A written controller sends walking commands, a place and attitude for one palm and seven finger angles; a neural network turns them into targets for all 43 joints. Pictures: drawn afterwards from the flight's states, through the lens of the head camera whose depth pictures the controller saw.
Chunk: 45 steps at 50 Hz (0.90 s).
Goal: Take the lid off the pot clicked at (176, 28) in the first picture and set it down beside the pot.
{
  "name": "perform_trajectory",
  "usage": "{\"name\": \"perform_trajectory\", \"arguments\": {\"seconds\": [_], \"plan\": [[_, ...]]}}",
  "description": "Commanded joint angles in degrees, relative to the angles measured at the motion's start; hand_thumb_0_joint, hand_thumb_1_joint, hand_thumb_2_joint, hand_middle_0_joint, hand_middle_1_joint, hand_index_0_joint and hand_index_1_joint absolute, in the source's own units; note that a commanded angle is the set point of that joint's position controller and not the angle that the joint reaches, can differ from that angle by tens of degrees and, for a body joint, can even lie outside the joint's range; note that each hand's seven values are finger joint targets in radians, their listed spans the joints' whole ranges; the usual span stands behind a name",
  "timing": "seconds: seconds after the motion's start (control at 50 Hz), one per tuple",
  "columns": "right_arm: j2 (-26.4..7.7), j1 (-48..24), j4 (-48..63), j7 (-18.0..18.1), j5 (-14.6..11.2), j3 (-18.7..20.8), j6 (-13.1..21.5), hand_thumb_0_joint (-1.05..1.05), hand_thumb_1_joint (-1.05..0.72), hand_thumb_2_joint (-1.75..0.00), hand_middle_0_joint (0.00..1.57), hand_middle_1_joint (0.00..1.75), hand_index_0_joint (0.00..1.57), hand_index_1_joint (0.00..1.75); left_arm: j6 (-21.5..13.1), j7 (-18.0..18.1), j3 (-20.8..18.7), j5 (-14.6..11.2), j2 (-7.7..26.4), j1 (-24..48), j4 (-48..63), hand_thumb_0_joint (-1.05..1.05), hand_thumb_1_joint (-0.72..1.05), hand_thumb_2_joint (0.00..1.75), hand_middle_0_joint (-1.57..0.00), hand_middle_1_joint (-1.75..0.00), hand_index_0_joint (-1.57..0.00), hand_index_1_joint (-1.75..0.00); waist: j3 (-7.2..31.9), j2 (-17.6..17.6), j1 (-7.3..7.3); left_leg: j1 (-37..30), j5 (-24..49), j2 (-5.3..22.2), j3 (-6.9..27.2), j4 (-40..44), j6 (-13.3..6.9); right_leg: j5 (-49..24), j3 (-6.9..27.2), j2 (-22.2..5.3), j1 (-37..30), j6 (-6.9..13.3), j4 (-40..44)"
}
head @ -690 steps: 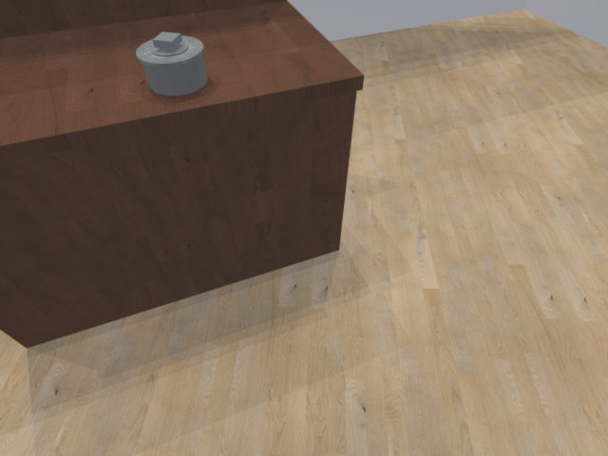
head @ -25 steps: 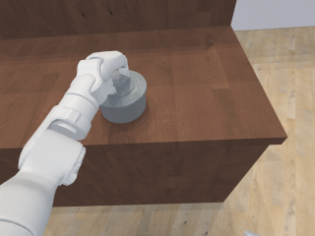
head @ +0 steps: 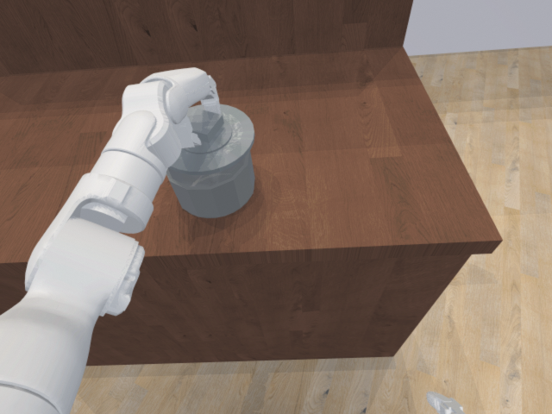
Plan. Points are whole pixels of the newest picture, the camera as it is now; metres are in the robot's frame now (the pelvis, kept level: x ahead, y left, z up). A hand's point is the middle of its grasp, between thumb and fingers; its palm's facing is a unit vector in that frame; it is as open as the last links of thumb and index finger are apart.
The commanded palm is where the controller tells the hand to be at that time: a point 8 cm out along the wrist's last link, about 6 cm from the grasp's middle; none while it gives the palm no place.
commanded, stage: lift the lid straight up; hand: left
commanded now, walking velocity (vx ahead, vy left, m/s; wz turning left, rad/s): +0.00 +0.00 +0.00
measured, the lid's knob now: (202, 125) +0.51 +0.10 +0.16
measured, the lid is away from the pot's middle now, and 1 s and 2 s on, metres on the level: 0.01 0.02 0.06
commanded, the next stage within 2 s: move the lid sideways beside the pot in 1.42 s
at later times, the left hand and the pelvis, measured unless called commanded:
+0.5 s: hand (184, 103) +0.48 +0.10 +0.22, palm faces -0.32 -0.04 -0.95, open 8.4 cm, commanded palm +0.47 +0.11 +0.29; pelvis -0.01 +0.00 +0.00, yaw +0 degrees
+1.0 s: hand (167, 74) +0.48 +0.11 +0.26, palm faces -0.26 -0.06 -0.96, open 8.4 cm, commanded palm +0.46 +0.12 +0.33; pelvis -0.01 +0.00 +0.00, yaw +0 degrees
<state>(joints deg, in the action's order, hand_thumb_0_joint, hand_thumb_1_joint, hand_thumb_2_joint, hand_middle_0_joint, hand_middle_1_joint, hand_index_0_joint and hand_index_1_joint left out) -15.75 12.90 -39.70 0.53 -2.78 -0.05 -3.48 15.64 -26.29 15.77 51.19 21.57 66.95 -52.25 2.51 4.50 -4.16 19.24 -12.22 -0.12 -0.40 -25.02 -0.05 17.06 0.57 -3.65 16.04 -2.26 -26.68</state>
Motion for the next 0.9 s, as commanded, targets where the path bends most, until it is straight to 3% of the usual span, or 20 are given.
{"name": "perform_trajectory", "arguments": {"seconds": [0.0,0.02,0.08,0.12,0.18,0.22,0.28,0.32,0.36,0.4,0.46,0.48,0.56,0.58,0.62,0.68,0.72,0.78,0.82,0.88], "plan": [[-6.5,-0.9,7.4,0.4,-0.1,2.4,1.9,0.00,-0.90,-0.90,0.20,0.30,0.20,0.30,0.2,1.7,-4.7,1.1,14.1,38.1,15.3,0.00,0.63,1.03,-0.98,-1.17,-0.70,-1.04,26.8,-7.4,-0.61,-19.2,22.6,-3.8,-0.2,-2.2,-4.6,-30.5,-3.6,5.1,-3.4,3.6,0.9],[-6.7,-1.0,7.2,0.6,-0.1,2.4,2.0,0.00,-0.90,-0.90,0.20,0.30,0.20,0.30,0.4,1.7,-6.0,1.7,15.8,37.8,13.5,0.00,0.63,1.03,-0.98,-1.17,-0.70,-1.04,26.3,-7.0,-0.57,-19.2,22.4,-3.7,-0.2,-2.3,-4.6,-29.9,-3.5,5.1,-3.0,3.7,1.0],[-6.5,-0.6,7.2,0.8,-0.3,2.4,2.2,0.00,-0.90,-0.90,0.20,0.30,0.20,0.30,0.3,1.2,-3.0,0.6,12.0,39.5,13.9,0.00,0.63,1.03,-0.98,-1.17,-0.70,-1.04,25.7,-6.5,-1.10,-19.6,22.1,-3.6,0.0,-2.1,-4.5,-28.6,-3.9,5.1,-1.8,3.9,1.3],[-6.7,-0.4,7.0,1.1,0.1,2.3,2.6,0.00,-0.90,-0.90,0.20,0.30,0.20,0.30,0.2,1.2,-6.8,1.5,17.1,39.8,12.1,0.00,0.63,1.03,-0.98,-1.17,-0.70,-1.04,26.3,-8.2,-0.58,-18.9,19.8,-3.9,0.1,-1.9,-4.6,-28.5,-3.5,5.2,-3.1,3.7,1.3],[-6.7,-0.4,6.9,1.0,-0.3,2.3,2.6,0.00,-0.90,-0.90,0.20,0.30,0.20,0.30,0.4,1.1,-3.6,1.1,13.5,40.9,11.8,0.00,0.63,1.03,-0.98,-1.17,-0.70,-1.04,25.2,-6.0,-0.92,-18.7,20.2,-3.7,-0.1,-1.6,-4.4,-27.7,-3.8,5.0,-1.7,4.0,1.4],[-6.6,-0.4,7.0,0.8,0.0,2.4,3.1,0.00,-0.90,-0.90,0.20,0.30,0.20,0.30,0.3,1.1,-5.0,2.1,15.1,41.9,13.2,0.00,0.63,1.03,-0.98,-1.17,-0.70,-1.04,27.2,-5.5,-0.55,-20.4,22.6,-3.6,0.5,-2.0,-4.4,-28.6,-3.6,5.3,-2.1,4.0,0.9],[-6.9,0.0,6.4,0.5,-0.1,2.4,2.7,0.00,-0.90,-0.90,0.20,0.30,0.20,0.30,1.5,0.2,-2.6,0.9,11.4,39.6,9.0,0.00,0.63,1.03,-0.98,-1.17,-0.70,-1.04,24.4,-6.9,-0.94,-18.7,21.1,-3.5,0.4,-1.6,-4.3,-26.8,-4.2,5.2,-0.7,4.1,1.5],[-7.0,-0.1,6.5,0.6,-0.1,2.2,2.9,0.00,-0.90,-0.90,0.20,0.30,0.20,0.30,1.5,0.2,-5.1,2.0,15.4,44.3,10.6,0.00,0.63,1.03,-0.98,-1.17,-0.70,-1.04,25.6,-7.0,-0.88,-18.5,19.1,-3.7,0.5,-1.3,-4.2,-26.9,-3.8,5.2,-1.9,4.0,1.3],[-6.4,-0.3,6.7,0.7,-0.1,2.3,3.8,0.00,-0.90,-0.90,0.20,0.30,0.20,0.30,1.0,0.1,-2.5,2.0,12.5,46.7,13.2,0.00,0.63,1.03,-0.98,-1.17,-0.70,-1.04,27.4,-5.3,-1.20,-21.0,21.2,-3.6,0.8,-1.6,-4.2,-26.9,-3.9,5.3,-0.9,4.0,1.2],[-6.7,0.3,6.3,0.6,0.2,2.4,3.8,0.00,-0.90,-0.90,0.20,0.30,0.20,0.30,1.2,0.3,-5.5,2.3,15.8,44.9,11.4,0.00,0.63,1.03,-0.98,-1.17,-0.70,-1.04,28.3,-6.2,-0.58,-20.8,22.8,-3.3,1.1,-1.8,-4.2,-27.5,-3.7,5.3,-2.0,3.9,0.9],[-6.6,0.0,5.9,0.6,-0.2,2.0,3.7,0.00,-0.90,-0.90,0.20,0.30,0.20,0.30,2.1,-0.2,-2.7,2.4,12.3,44.8,7.0,0.00,0.63,1.03,-0.98,-1.17,-0.70,-1.04,23.2,-7.9,-0.97,-17.8,17.8,-3.5,0.5,-0.6,-4.0,-24.4,-4.2,5.4,0.1,4.1,1.6],[-7.0,0.2,6.0,0.6,0.0,2.1,3.6,0.00,-0.90,-0.90,0.20,0.30,0.20,0.30,1.9,0.0,-2.5,1.4,11.8,44.7,8.2,0.00,0.63,1.03,-0.98,-1.17,-0.70,-1.04,24.5,-6.7,-0.81,-18.3,19.4,-3.4,0.6,-0.7,-4.1,-25.1,-4.3,5.1,-0.5,4.2,1.5],[-7.1,0.5,5.8,1.1,0.1,1.8,4.0,0.00,-0.90,-0.90,0.20,0.30,0.20,0.30,2.4,0.2,-5.5,3.3,16.8,47.8,5.4,0.00,0.63,1.03,-0.98,-1.17,-0.70,-1.04,24.5,-9.4,-0.86,-16.6,15.7,-3.7,0.4,-0.2,-4.2,-24.2,-3.7,5.2,-1.5,3.9,1.8],[-7.2,0.6,6.1,1.2,0.1,1.8,4.1,0.00,-0.90,-0.90,0.20,0.30,0.20,0.30,2.0,0.2,-4.1,2.3,15.1,47.8,6.6,0.00,0.63,1.03,-0.98,-1.17,-0.70,-1.04,25.5,-7.9,-0.85,-17.0,16.9,-3.7,0.4,-0.2,-4.3,-25.4,-3.7,4.9,-2.1,4.1,1.8],[-6.9,0.3,6.4,1.2,0.3,1.7,4.5,0.00,-0.90,-0.90,0.20,0.30,0.20,0.30,1.8,0.2,-6.6,3.7,18.6,49.2,7.2,0.00,0.63,1.03,-0.98,-1.17,-0.70,-1.04,27.8,-8.7,-0.36,-17.2,17.8,-3.9,0.4,-0.6,-4.4,-26.8,-3.1,4.9,-3.7,3.9,1.4],[-7.0,0.7,6.5,0.9,0.0,2.0,4.5,0.00,-0.90,-0.90,0.20,0.30,0.20,0.30,2.2,-0.4,-3.3,2.8,14.0,47.0,6.2,0.00,0.63,1.03,-0.98,-1.17,-0.70,-1.04,26.5,-6.9,-0.70,-18.0,20.9,-3.4,0.2,-0.8,-4.3,-27.4,-3.6,4.8,-2.3,4.0,1.5],[-7.0,0.4,6.8,0.7,0.4,2.0,4.7,0.00,-0.90,-0.90,0.20,0.30,0.20,0.30,1.9,-0.8,-6.7,3.6,18.4,48.4,7.9,0.00,0.63,1.03,-0.98,-1.17,-0.70,-1.04,28.3,-8.9,-0.21,-18.2,21.1,-3.7,0.2,-1.4,-4.6,-28.9,-3.1,4.9,-4.2,3.7,1.4],[-7.0,0.2,7.3,0.6,0.0,2.2,4.6,0.00,-0.90,-0.90,0.20,0.30,0.20,0.30,2.3,-1.7,-4.2,2.4,15.3,46.1,7.5,0.00,0.63,1.03,-0.98,-1.17,-0.70,-1.04,26.3,-7.7,-0.37,-17.8,22.6,-3.6,-0.2,-1.5,-4.7,-30.0,-3.1,4.5,-3.5,3.8,1.8],[-7.2,0.0,7.0,0.5,-0.1,1.9,4.0,0.00,-0.90,-0.90,0.20,0.30,0.20,0.30,2.7,-2.0,-5.2,3.4,17.5,48.2,7.4,0.00,0.63,1.03,-0.98,-1.17,-0.70,-1.04,25.1,-9.1,-0.55,-16.5,20.2,-3.8,-0.1,-1.0,-4.6,-28.7,-3.3,4.8,-3.5,3.7,1.9],[-6.8,-0.2,7.4,0.3,-0.3,2.2,4.6,0.00,-0.90,-0.90,0.20,0.30,0.20,0.30,2.3,-2.3,-1.5,2.0,12.3,49.6,12.3,0.00,0.63,1.03,-0.98,-1.17,-0.70,-1.04,27.0,-4.6,-0.95,-21.0,25.8,-3.2,0.6,-1.9,-4.5,-28.9,-3.6,4.9,-1.6,3.9,1.8]]}}
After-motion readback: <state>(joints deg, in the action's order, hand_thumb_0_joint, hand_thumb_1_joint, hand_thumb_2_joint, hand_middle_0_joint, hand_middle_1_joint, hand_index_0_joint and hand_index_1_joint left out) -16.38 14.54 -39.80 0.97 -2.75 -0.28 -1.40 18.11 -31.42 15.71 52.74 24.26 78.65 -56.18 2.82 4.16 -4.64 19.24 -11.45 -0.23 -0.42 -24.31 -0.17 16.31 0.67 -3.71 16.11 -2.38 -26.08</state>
